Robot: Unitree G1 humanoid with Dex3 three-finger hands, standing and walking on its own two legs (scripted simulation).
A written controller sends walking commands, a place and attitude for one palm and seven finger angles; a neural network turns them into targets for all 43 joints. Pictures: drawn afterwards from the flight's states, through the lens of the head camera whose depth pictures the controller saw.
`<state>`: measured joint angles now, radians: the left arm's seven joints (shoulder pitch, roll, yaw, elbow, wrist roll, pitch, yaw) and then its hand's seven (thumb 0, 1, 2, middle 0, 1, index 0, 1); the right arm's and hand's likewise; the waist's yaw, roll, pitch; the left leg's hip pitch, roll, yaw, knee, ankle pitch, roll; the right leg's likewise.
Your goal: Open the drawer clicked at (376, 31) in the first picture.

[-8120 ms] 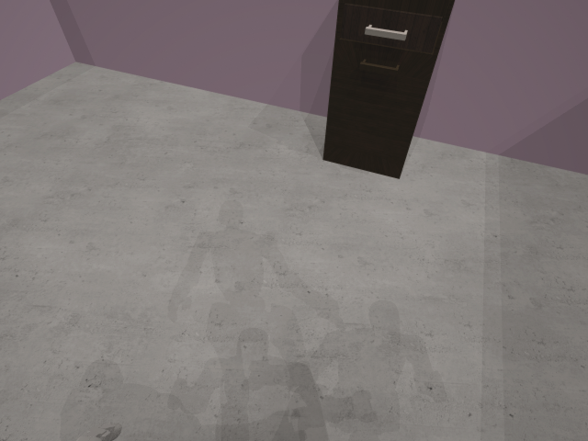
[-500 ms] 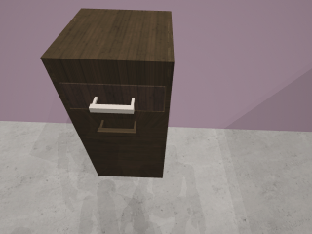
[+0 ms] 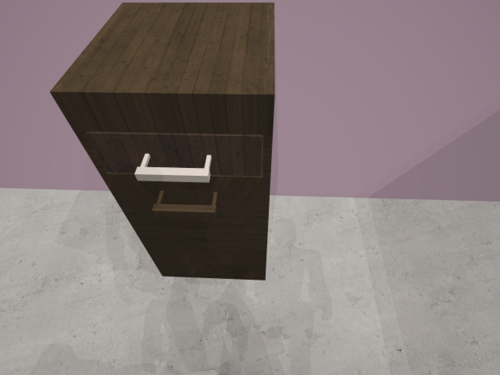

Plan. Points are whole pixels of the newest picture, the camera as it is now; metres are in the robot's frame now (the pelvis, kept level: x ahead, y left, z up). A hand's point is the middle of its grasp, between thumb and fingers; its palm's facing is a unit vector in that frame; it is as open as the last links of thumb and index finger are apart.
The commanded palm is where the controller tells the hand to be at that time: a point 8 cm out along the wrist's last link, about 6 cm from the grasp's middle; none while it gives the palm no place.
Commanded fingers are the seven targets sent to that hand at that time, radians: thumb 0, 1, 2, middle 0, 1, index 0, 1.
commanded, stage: come to a stop and stand still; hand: left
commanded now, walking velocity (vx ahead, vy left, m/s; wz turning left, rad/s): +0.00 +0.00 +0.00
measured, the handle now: (175, 166) +0.53 +0.22 -0.03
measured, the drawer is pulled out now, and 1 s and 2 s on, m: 0.00 0.00 0.00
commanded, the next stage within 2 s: look again from close up in 1.48 s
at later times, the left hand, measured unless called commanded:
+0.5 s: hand out of the picture +0.01 +0.14 -0.16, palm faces +0.05 -0.98 -0.21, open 7.3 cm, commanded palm none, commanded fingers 0.00 0.90 0.90 -0.20 -0.30 -0.20 -0.30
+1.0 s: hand out of the picture +0.00 +0.11 -0.17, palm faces +0.05 -0.99 -0.14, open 7.4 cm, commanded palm none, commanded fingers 0.00 0.90 0.90 -0.20 -0.30 -0.20 -0.30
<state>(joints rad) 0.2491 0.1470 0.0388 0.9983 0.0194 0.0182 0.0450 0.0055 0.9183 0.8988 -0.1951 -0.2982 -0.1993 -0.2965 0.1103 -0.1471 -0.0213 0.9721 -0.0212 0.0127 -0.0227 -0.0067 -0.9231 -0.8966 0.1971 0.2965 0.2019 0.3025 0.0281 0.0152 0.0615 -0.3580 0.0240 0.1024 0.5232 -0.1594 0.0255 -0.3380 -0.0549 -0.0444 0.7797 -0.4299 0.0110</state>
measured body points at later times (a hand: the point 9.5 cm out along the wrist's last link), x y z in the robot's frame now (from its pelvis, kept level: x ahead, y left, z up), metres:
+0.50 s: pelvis -0.03 -0.04 +0.01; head -0.03 -0.05 +0.46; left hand +0.00 +0.19 -0.14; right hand -0.04 -0.26 -0.15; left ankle +0.00 +0.07 -0.73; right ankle -0.01 -0.12 -0.73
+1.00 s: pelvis +0.02 -0.04 +0.01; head +0.03 -0.04 +0.46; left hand -0.01 +0.16 -0.15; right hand +0.01 -0.25 -0.15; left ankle +0.00 +0.07 -0.73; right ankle -0.01 -0.12 -0.73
